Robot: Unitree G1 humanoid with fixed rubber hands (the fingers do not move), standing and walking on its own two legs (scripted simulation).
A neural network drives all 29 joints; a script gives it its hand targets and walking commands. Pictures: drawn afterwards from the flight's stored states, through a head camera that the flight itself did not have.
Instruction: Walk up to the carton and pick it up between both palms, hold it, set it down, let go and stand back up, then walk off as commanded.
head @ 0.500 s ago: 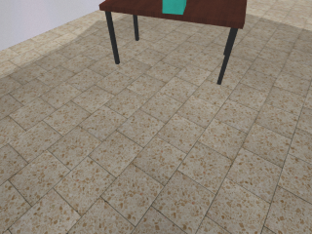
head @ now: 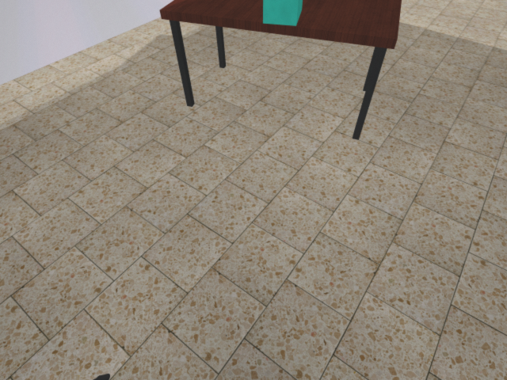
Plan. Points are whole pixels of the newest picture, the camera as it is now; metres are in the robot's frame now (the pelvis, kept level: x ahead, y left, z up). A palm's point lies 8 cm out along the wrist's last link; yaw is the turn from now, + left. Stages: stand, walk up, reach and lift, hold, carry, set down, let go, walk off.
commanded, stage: walk up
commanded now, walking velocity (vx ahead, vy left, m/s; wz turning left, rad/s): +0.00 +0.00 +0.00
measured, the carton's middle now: out of the picture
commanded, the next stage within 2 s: none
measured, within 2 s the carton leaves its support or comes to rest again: neither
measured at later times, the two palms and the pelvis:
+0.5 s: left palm out of the picture +0.14 +0.42 -0.14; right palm (426, 359) +0.18 -0.25 -0.08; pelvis +0.10 +0.09 -0.02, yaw -5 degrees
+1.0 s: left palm (131, 199) +0.53 +0.34 -0.11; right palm (413, 301) +0.30 -0.28 -0.13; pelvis +0.36 +0.05 -0.03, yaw -11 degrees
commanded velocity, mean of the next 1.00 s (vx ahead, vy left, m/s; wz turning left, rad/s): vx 0.00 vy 0.00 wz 0.00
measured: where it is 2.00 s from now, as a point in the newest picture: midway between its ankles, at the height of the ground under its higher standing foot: (265, 239)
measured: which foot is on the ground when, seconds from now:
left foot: down 0.00-0.14, up 0.16-0.38, down 0.40-1.00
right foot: down 0.00-0.40, up 0.42-0.96, down 0.98-1.00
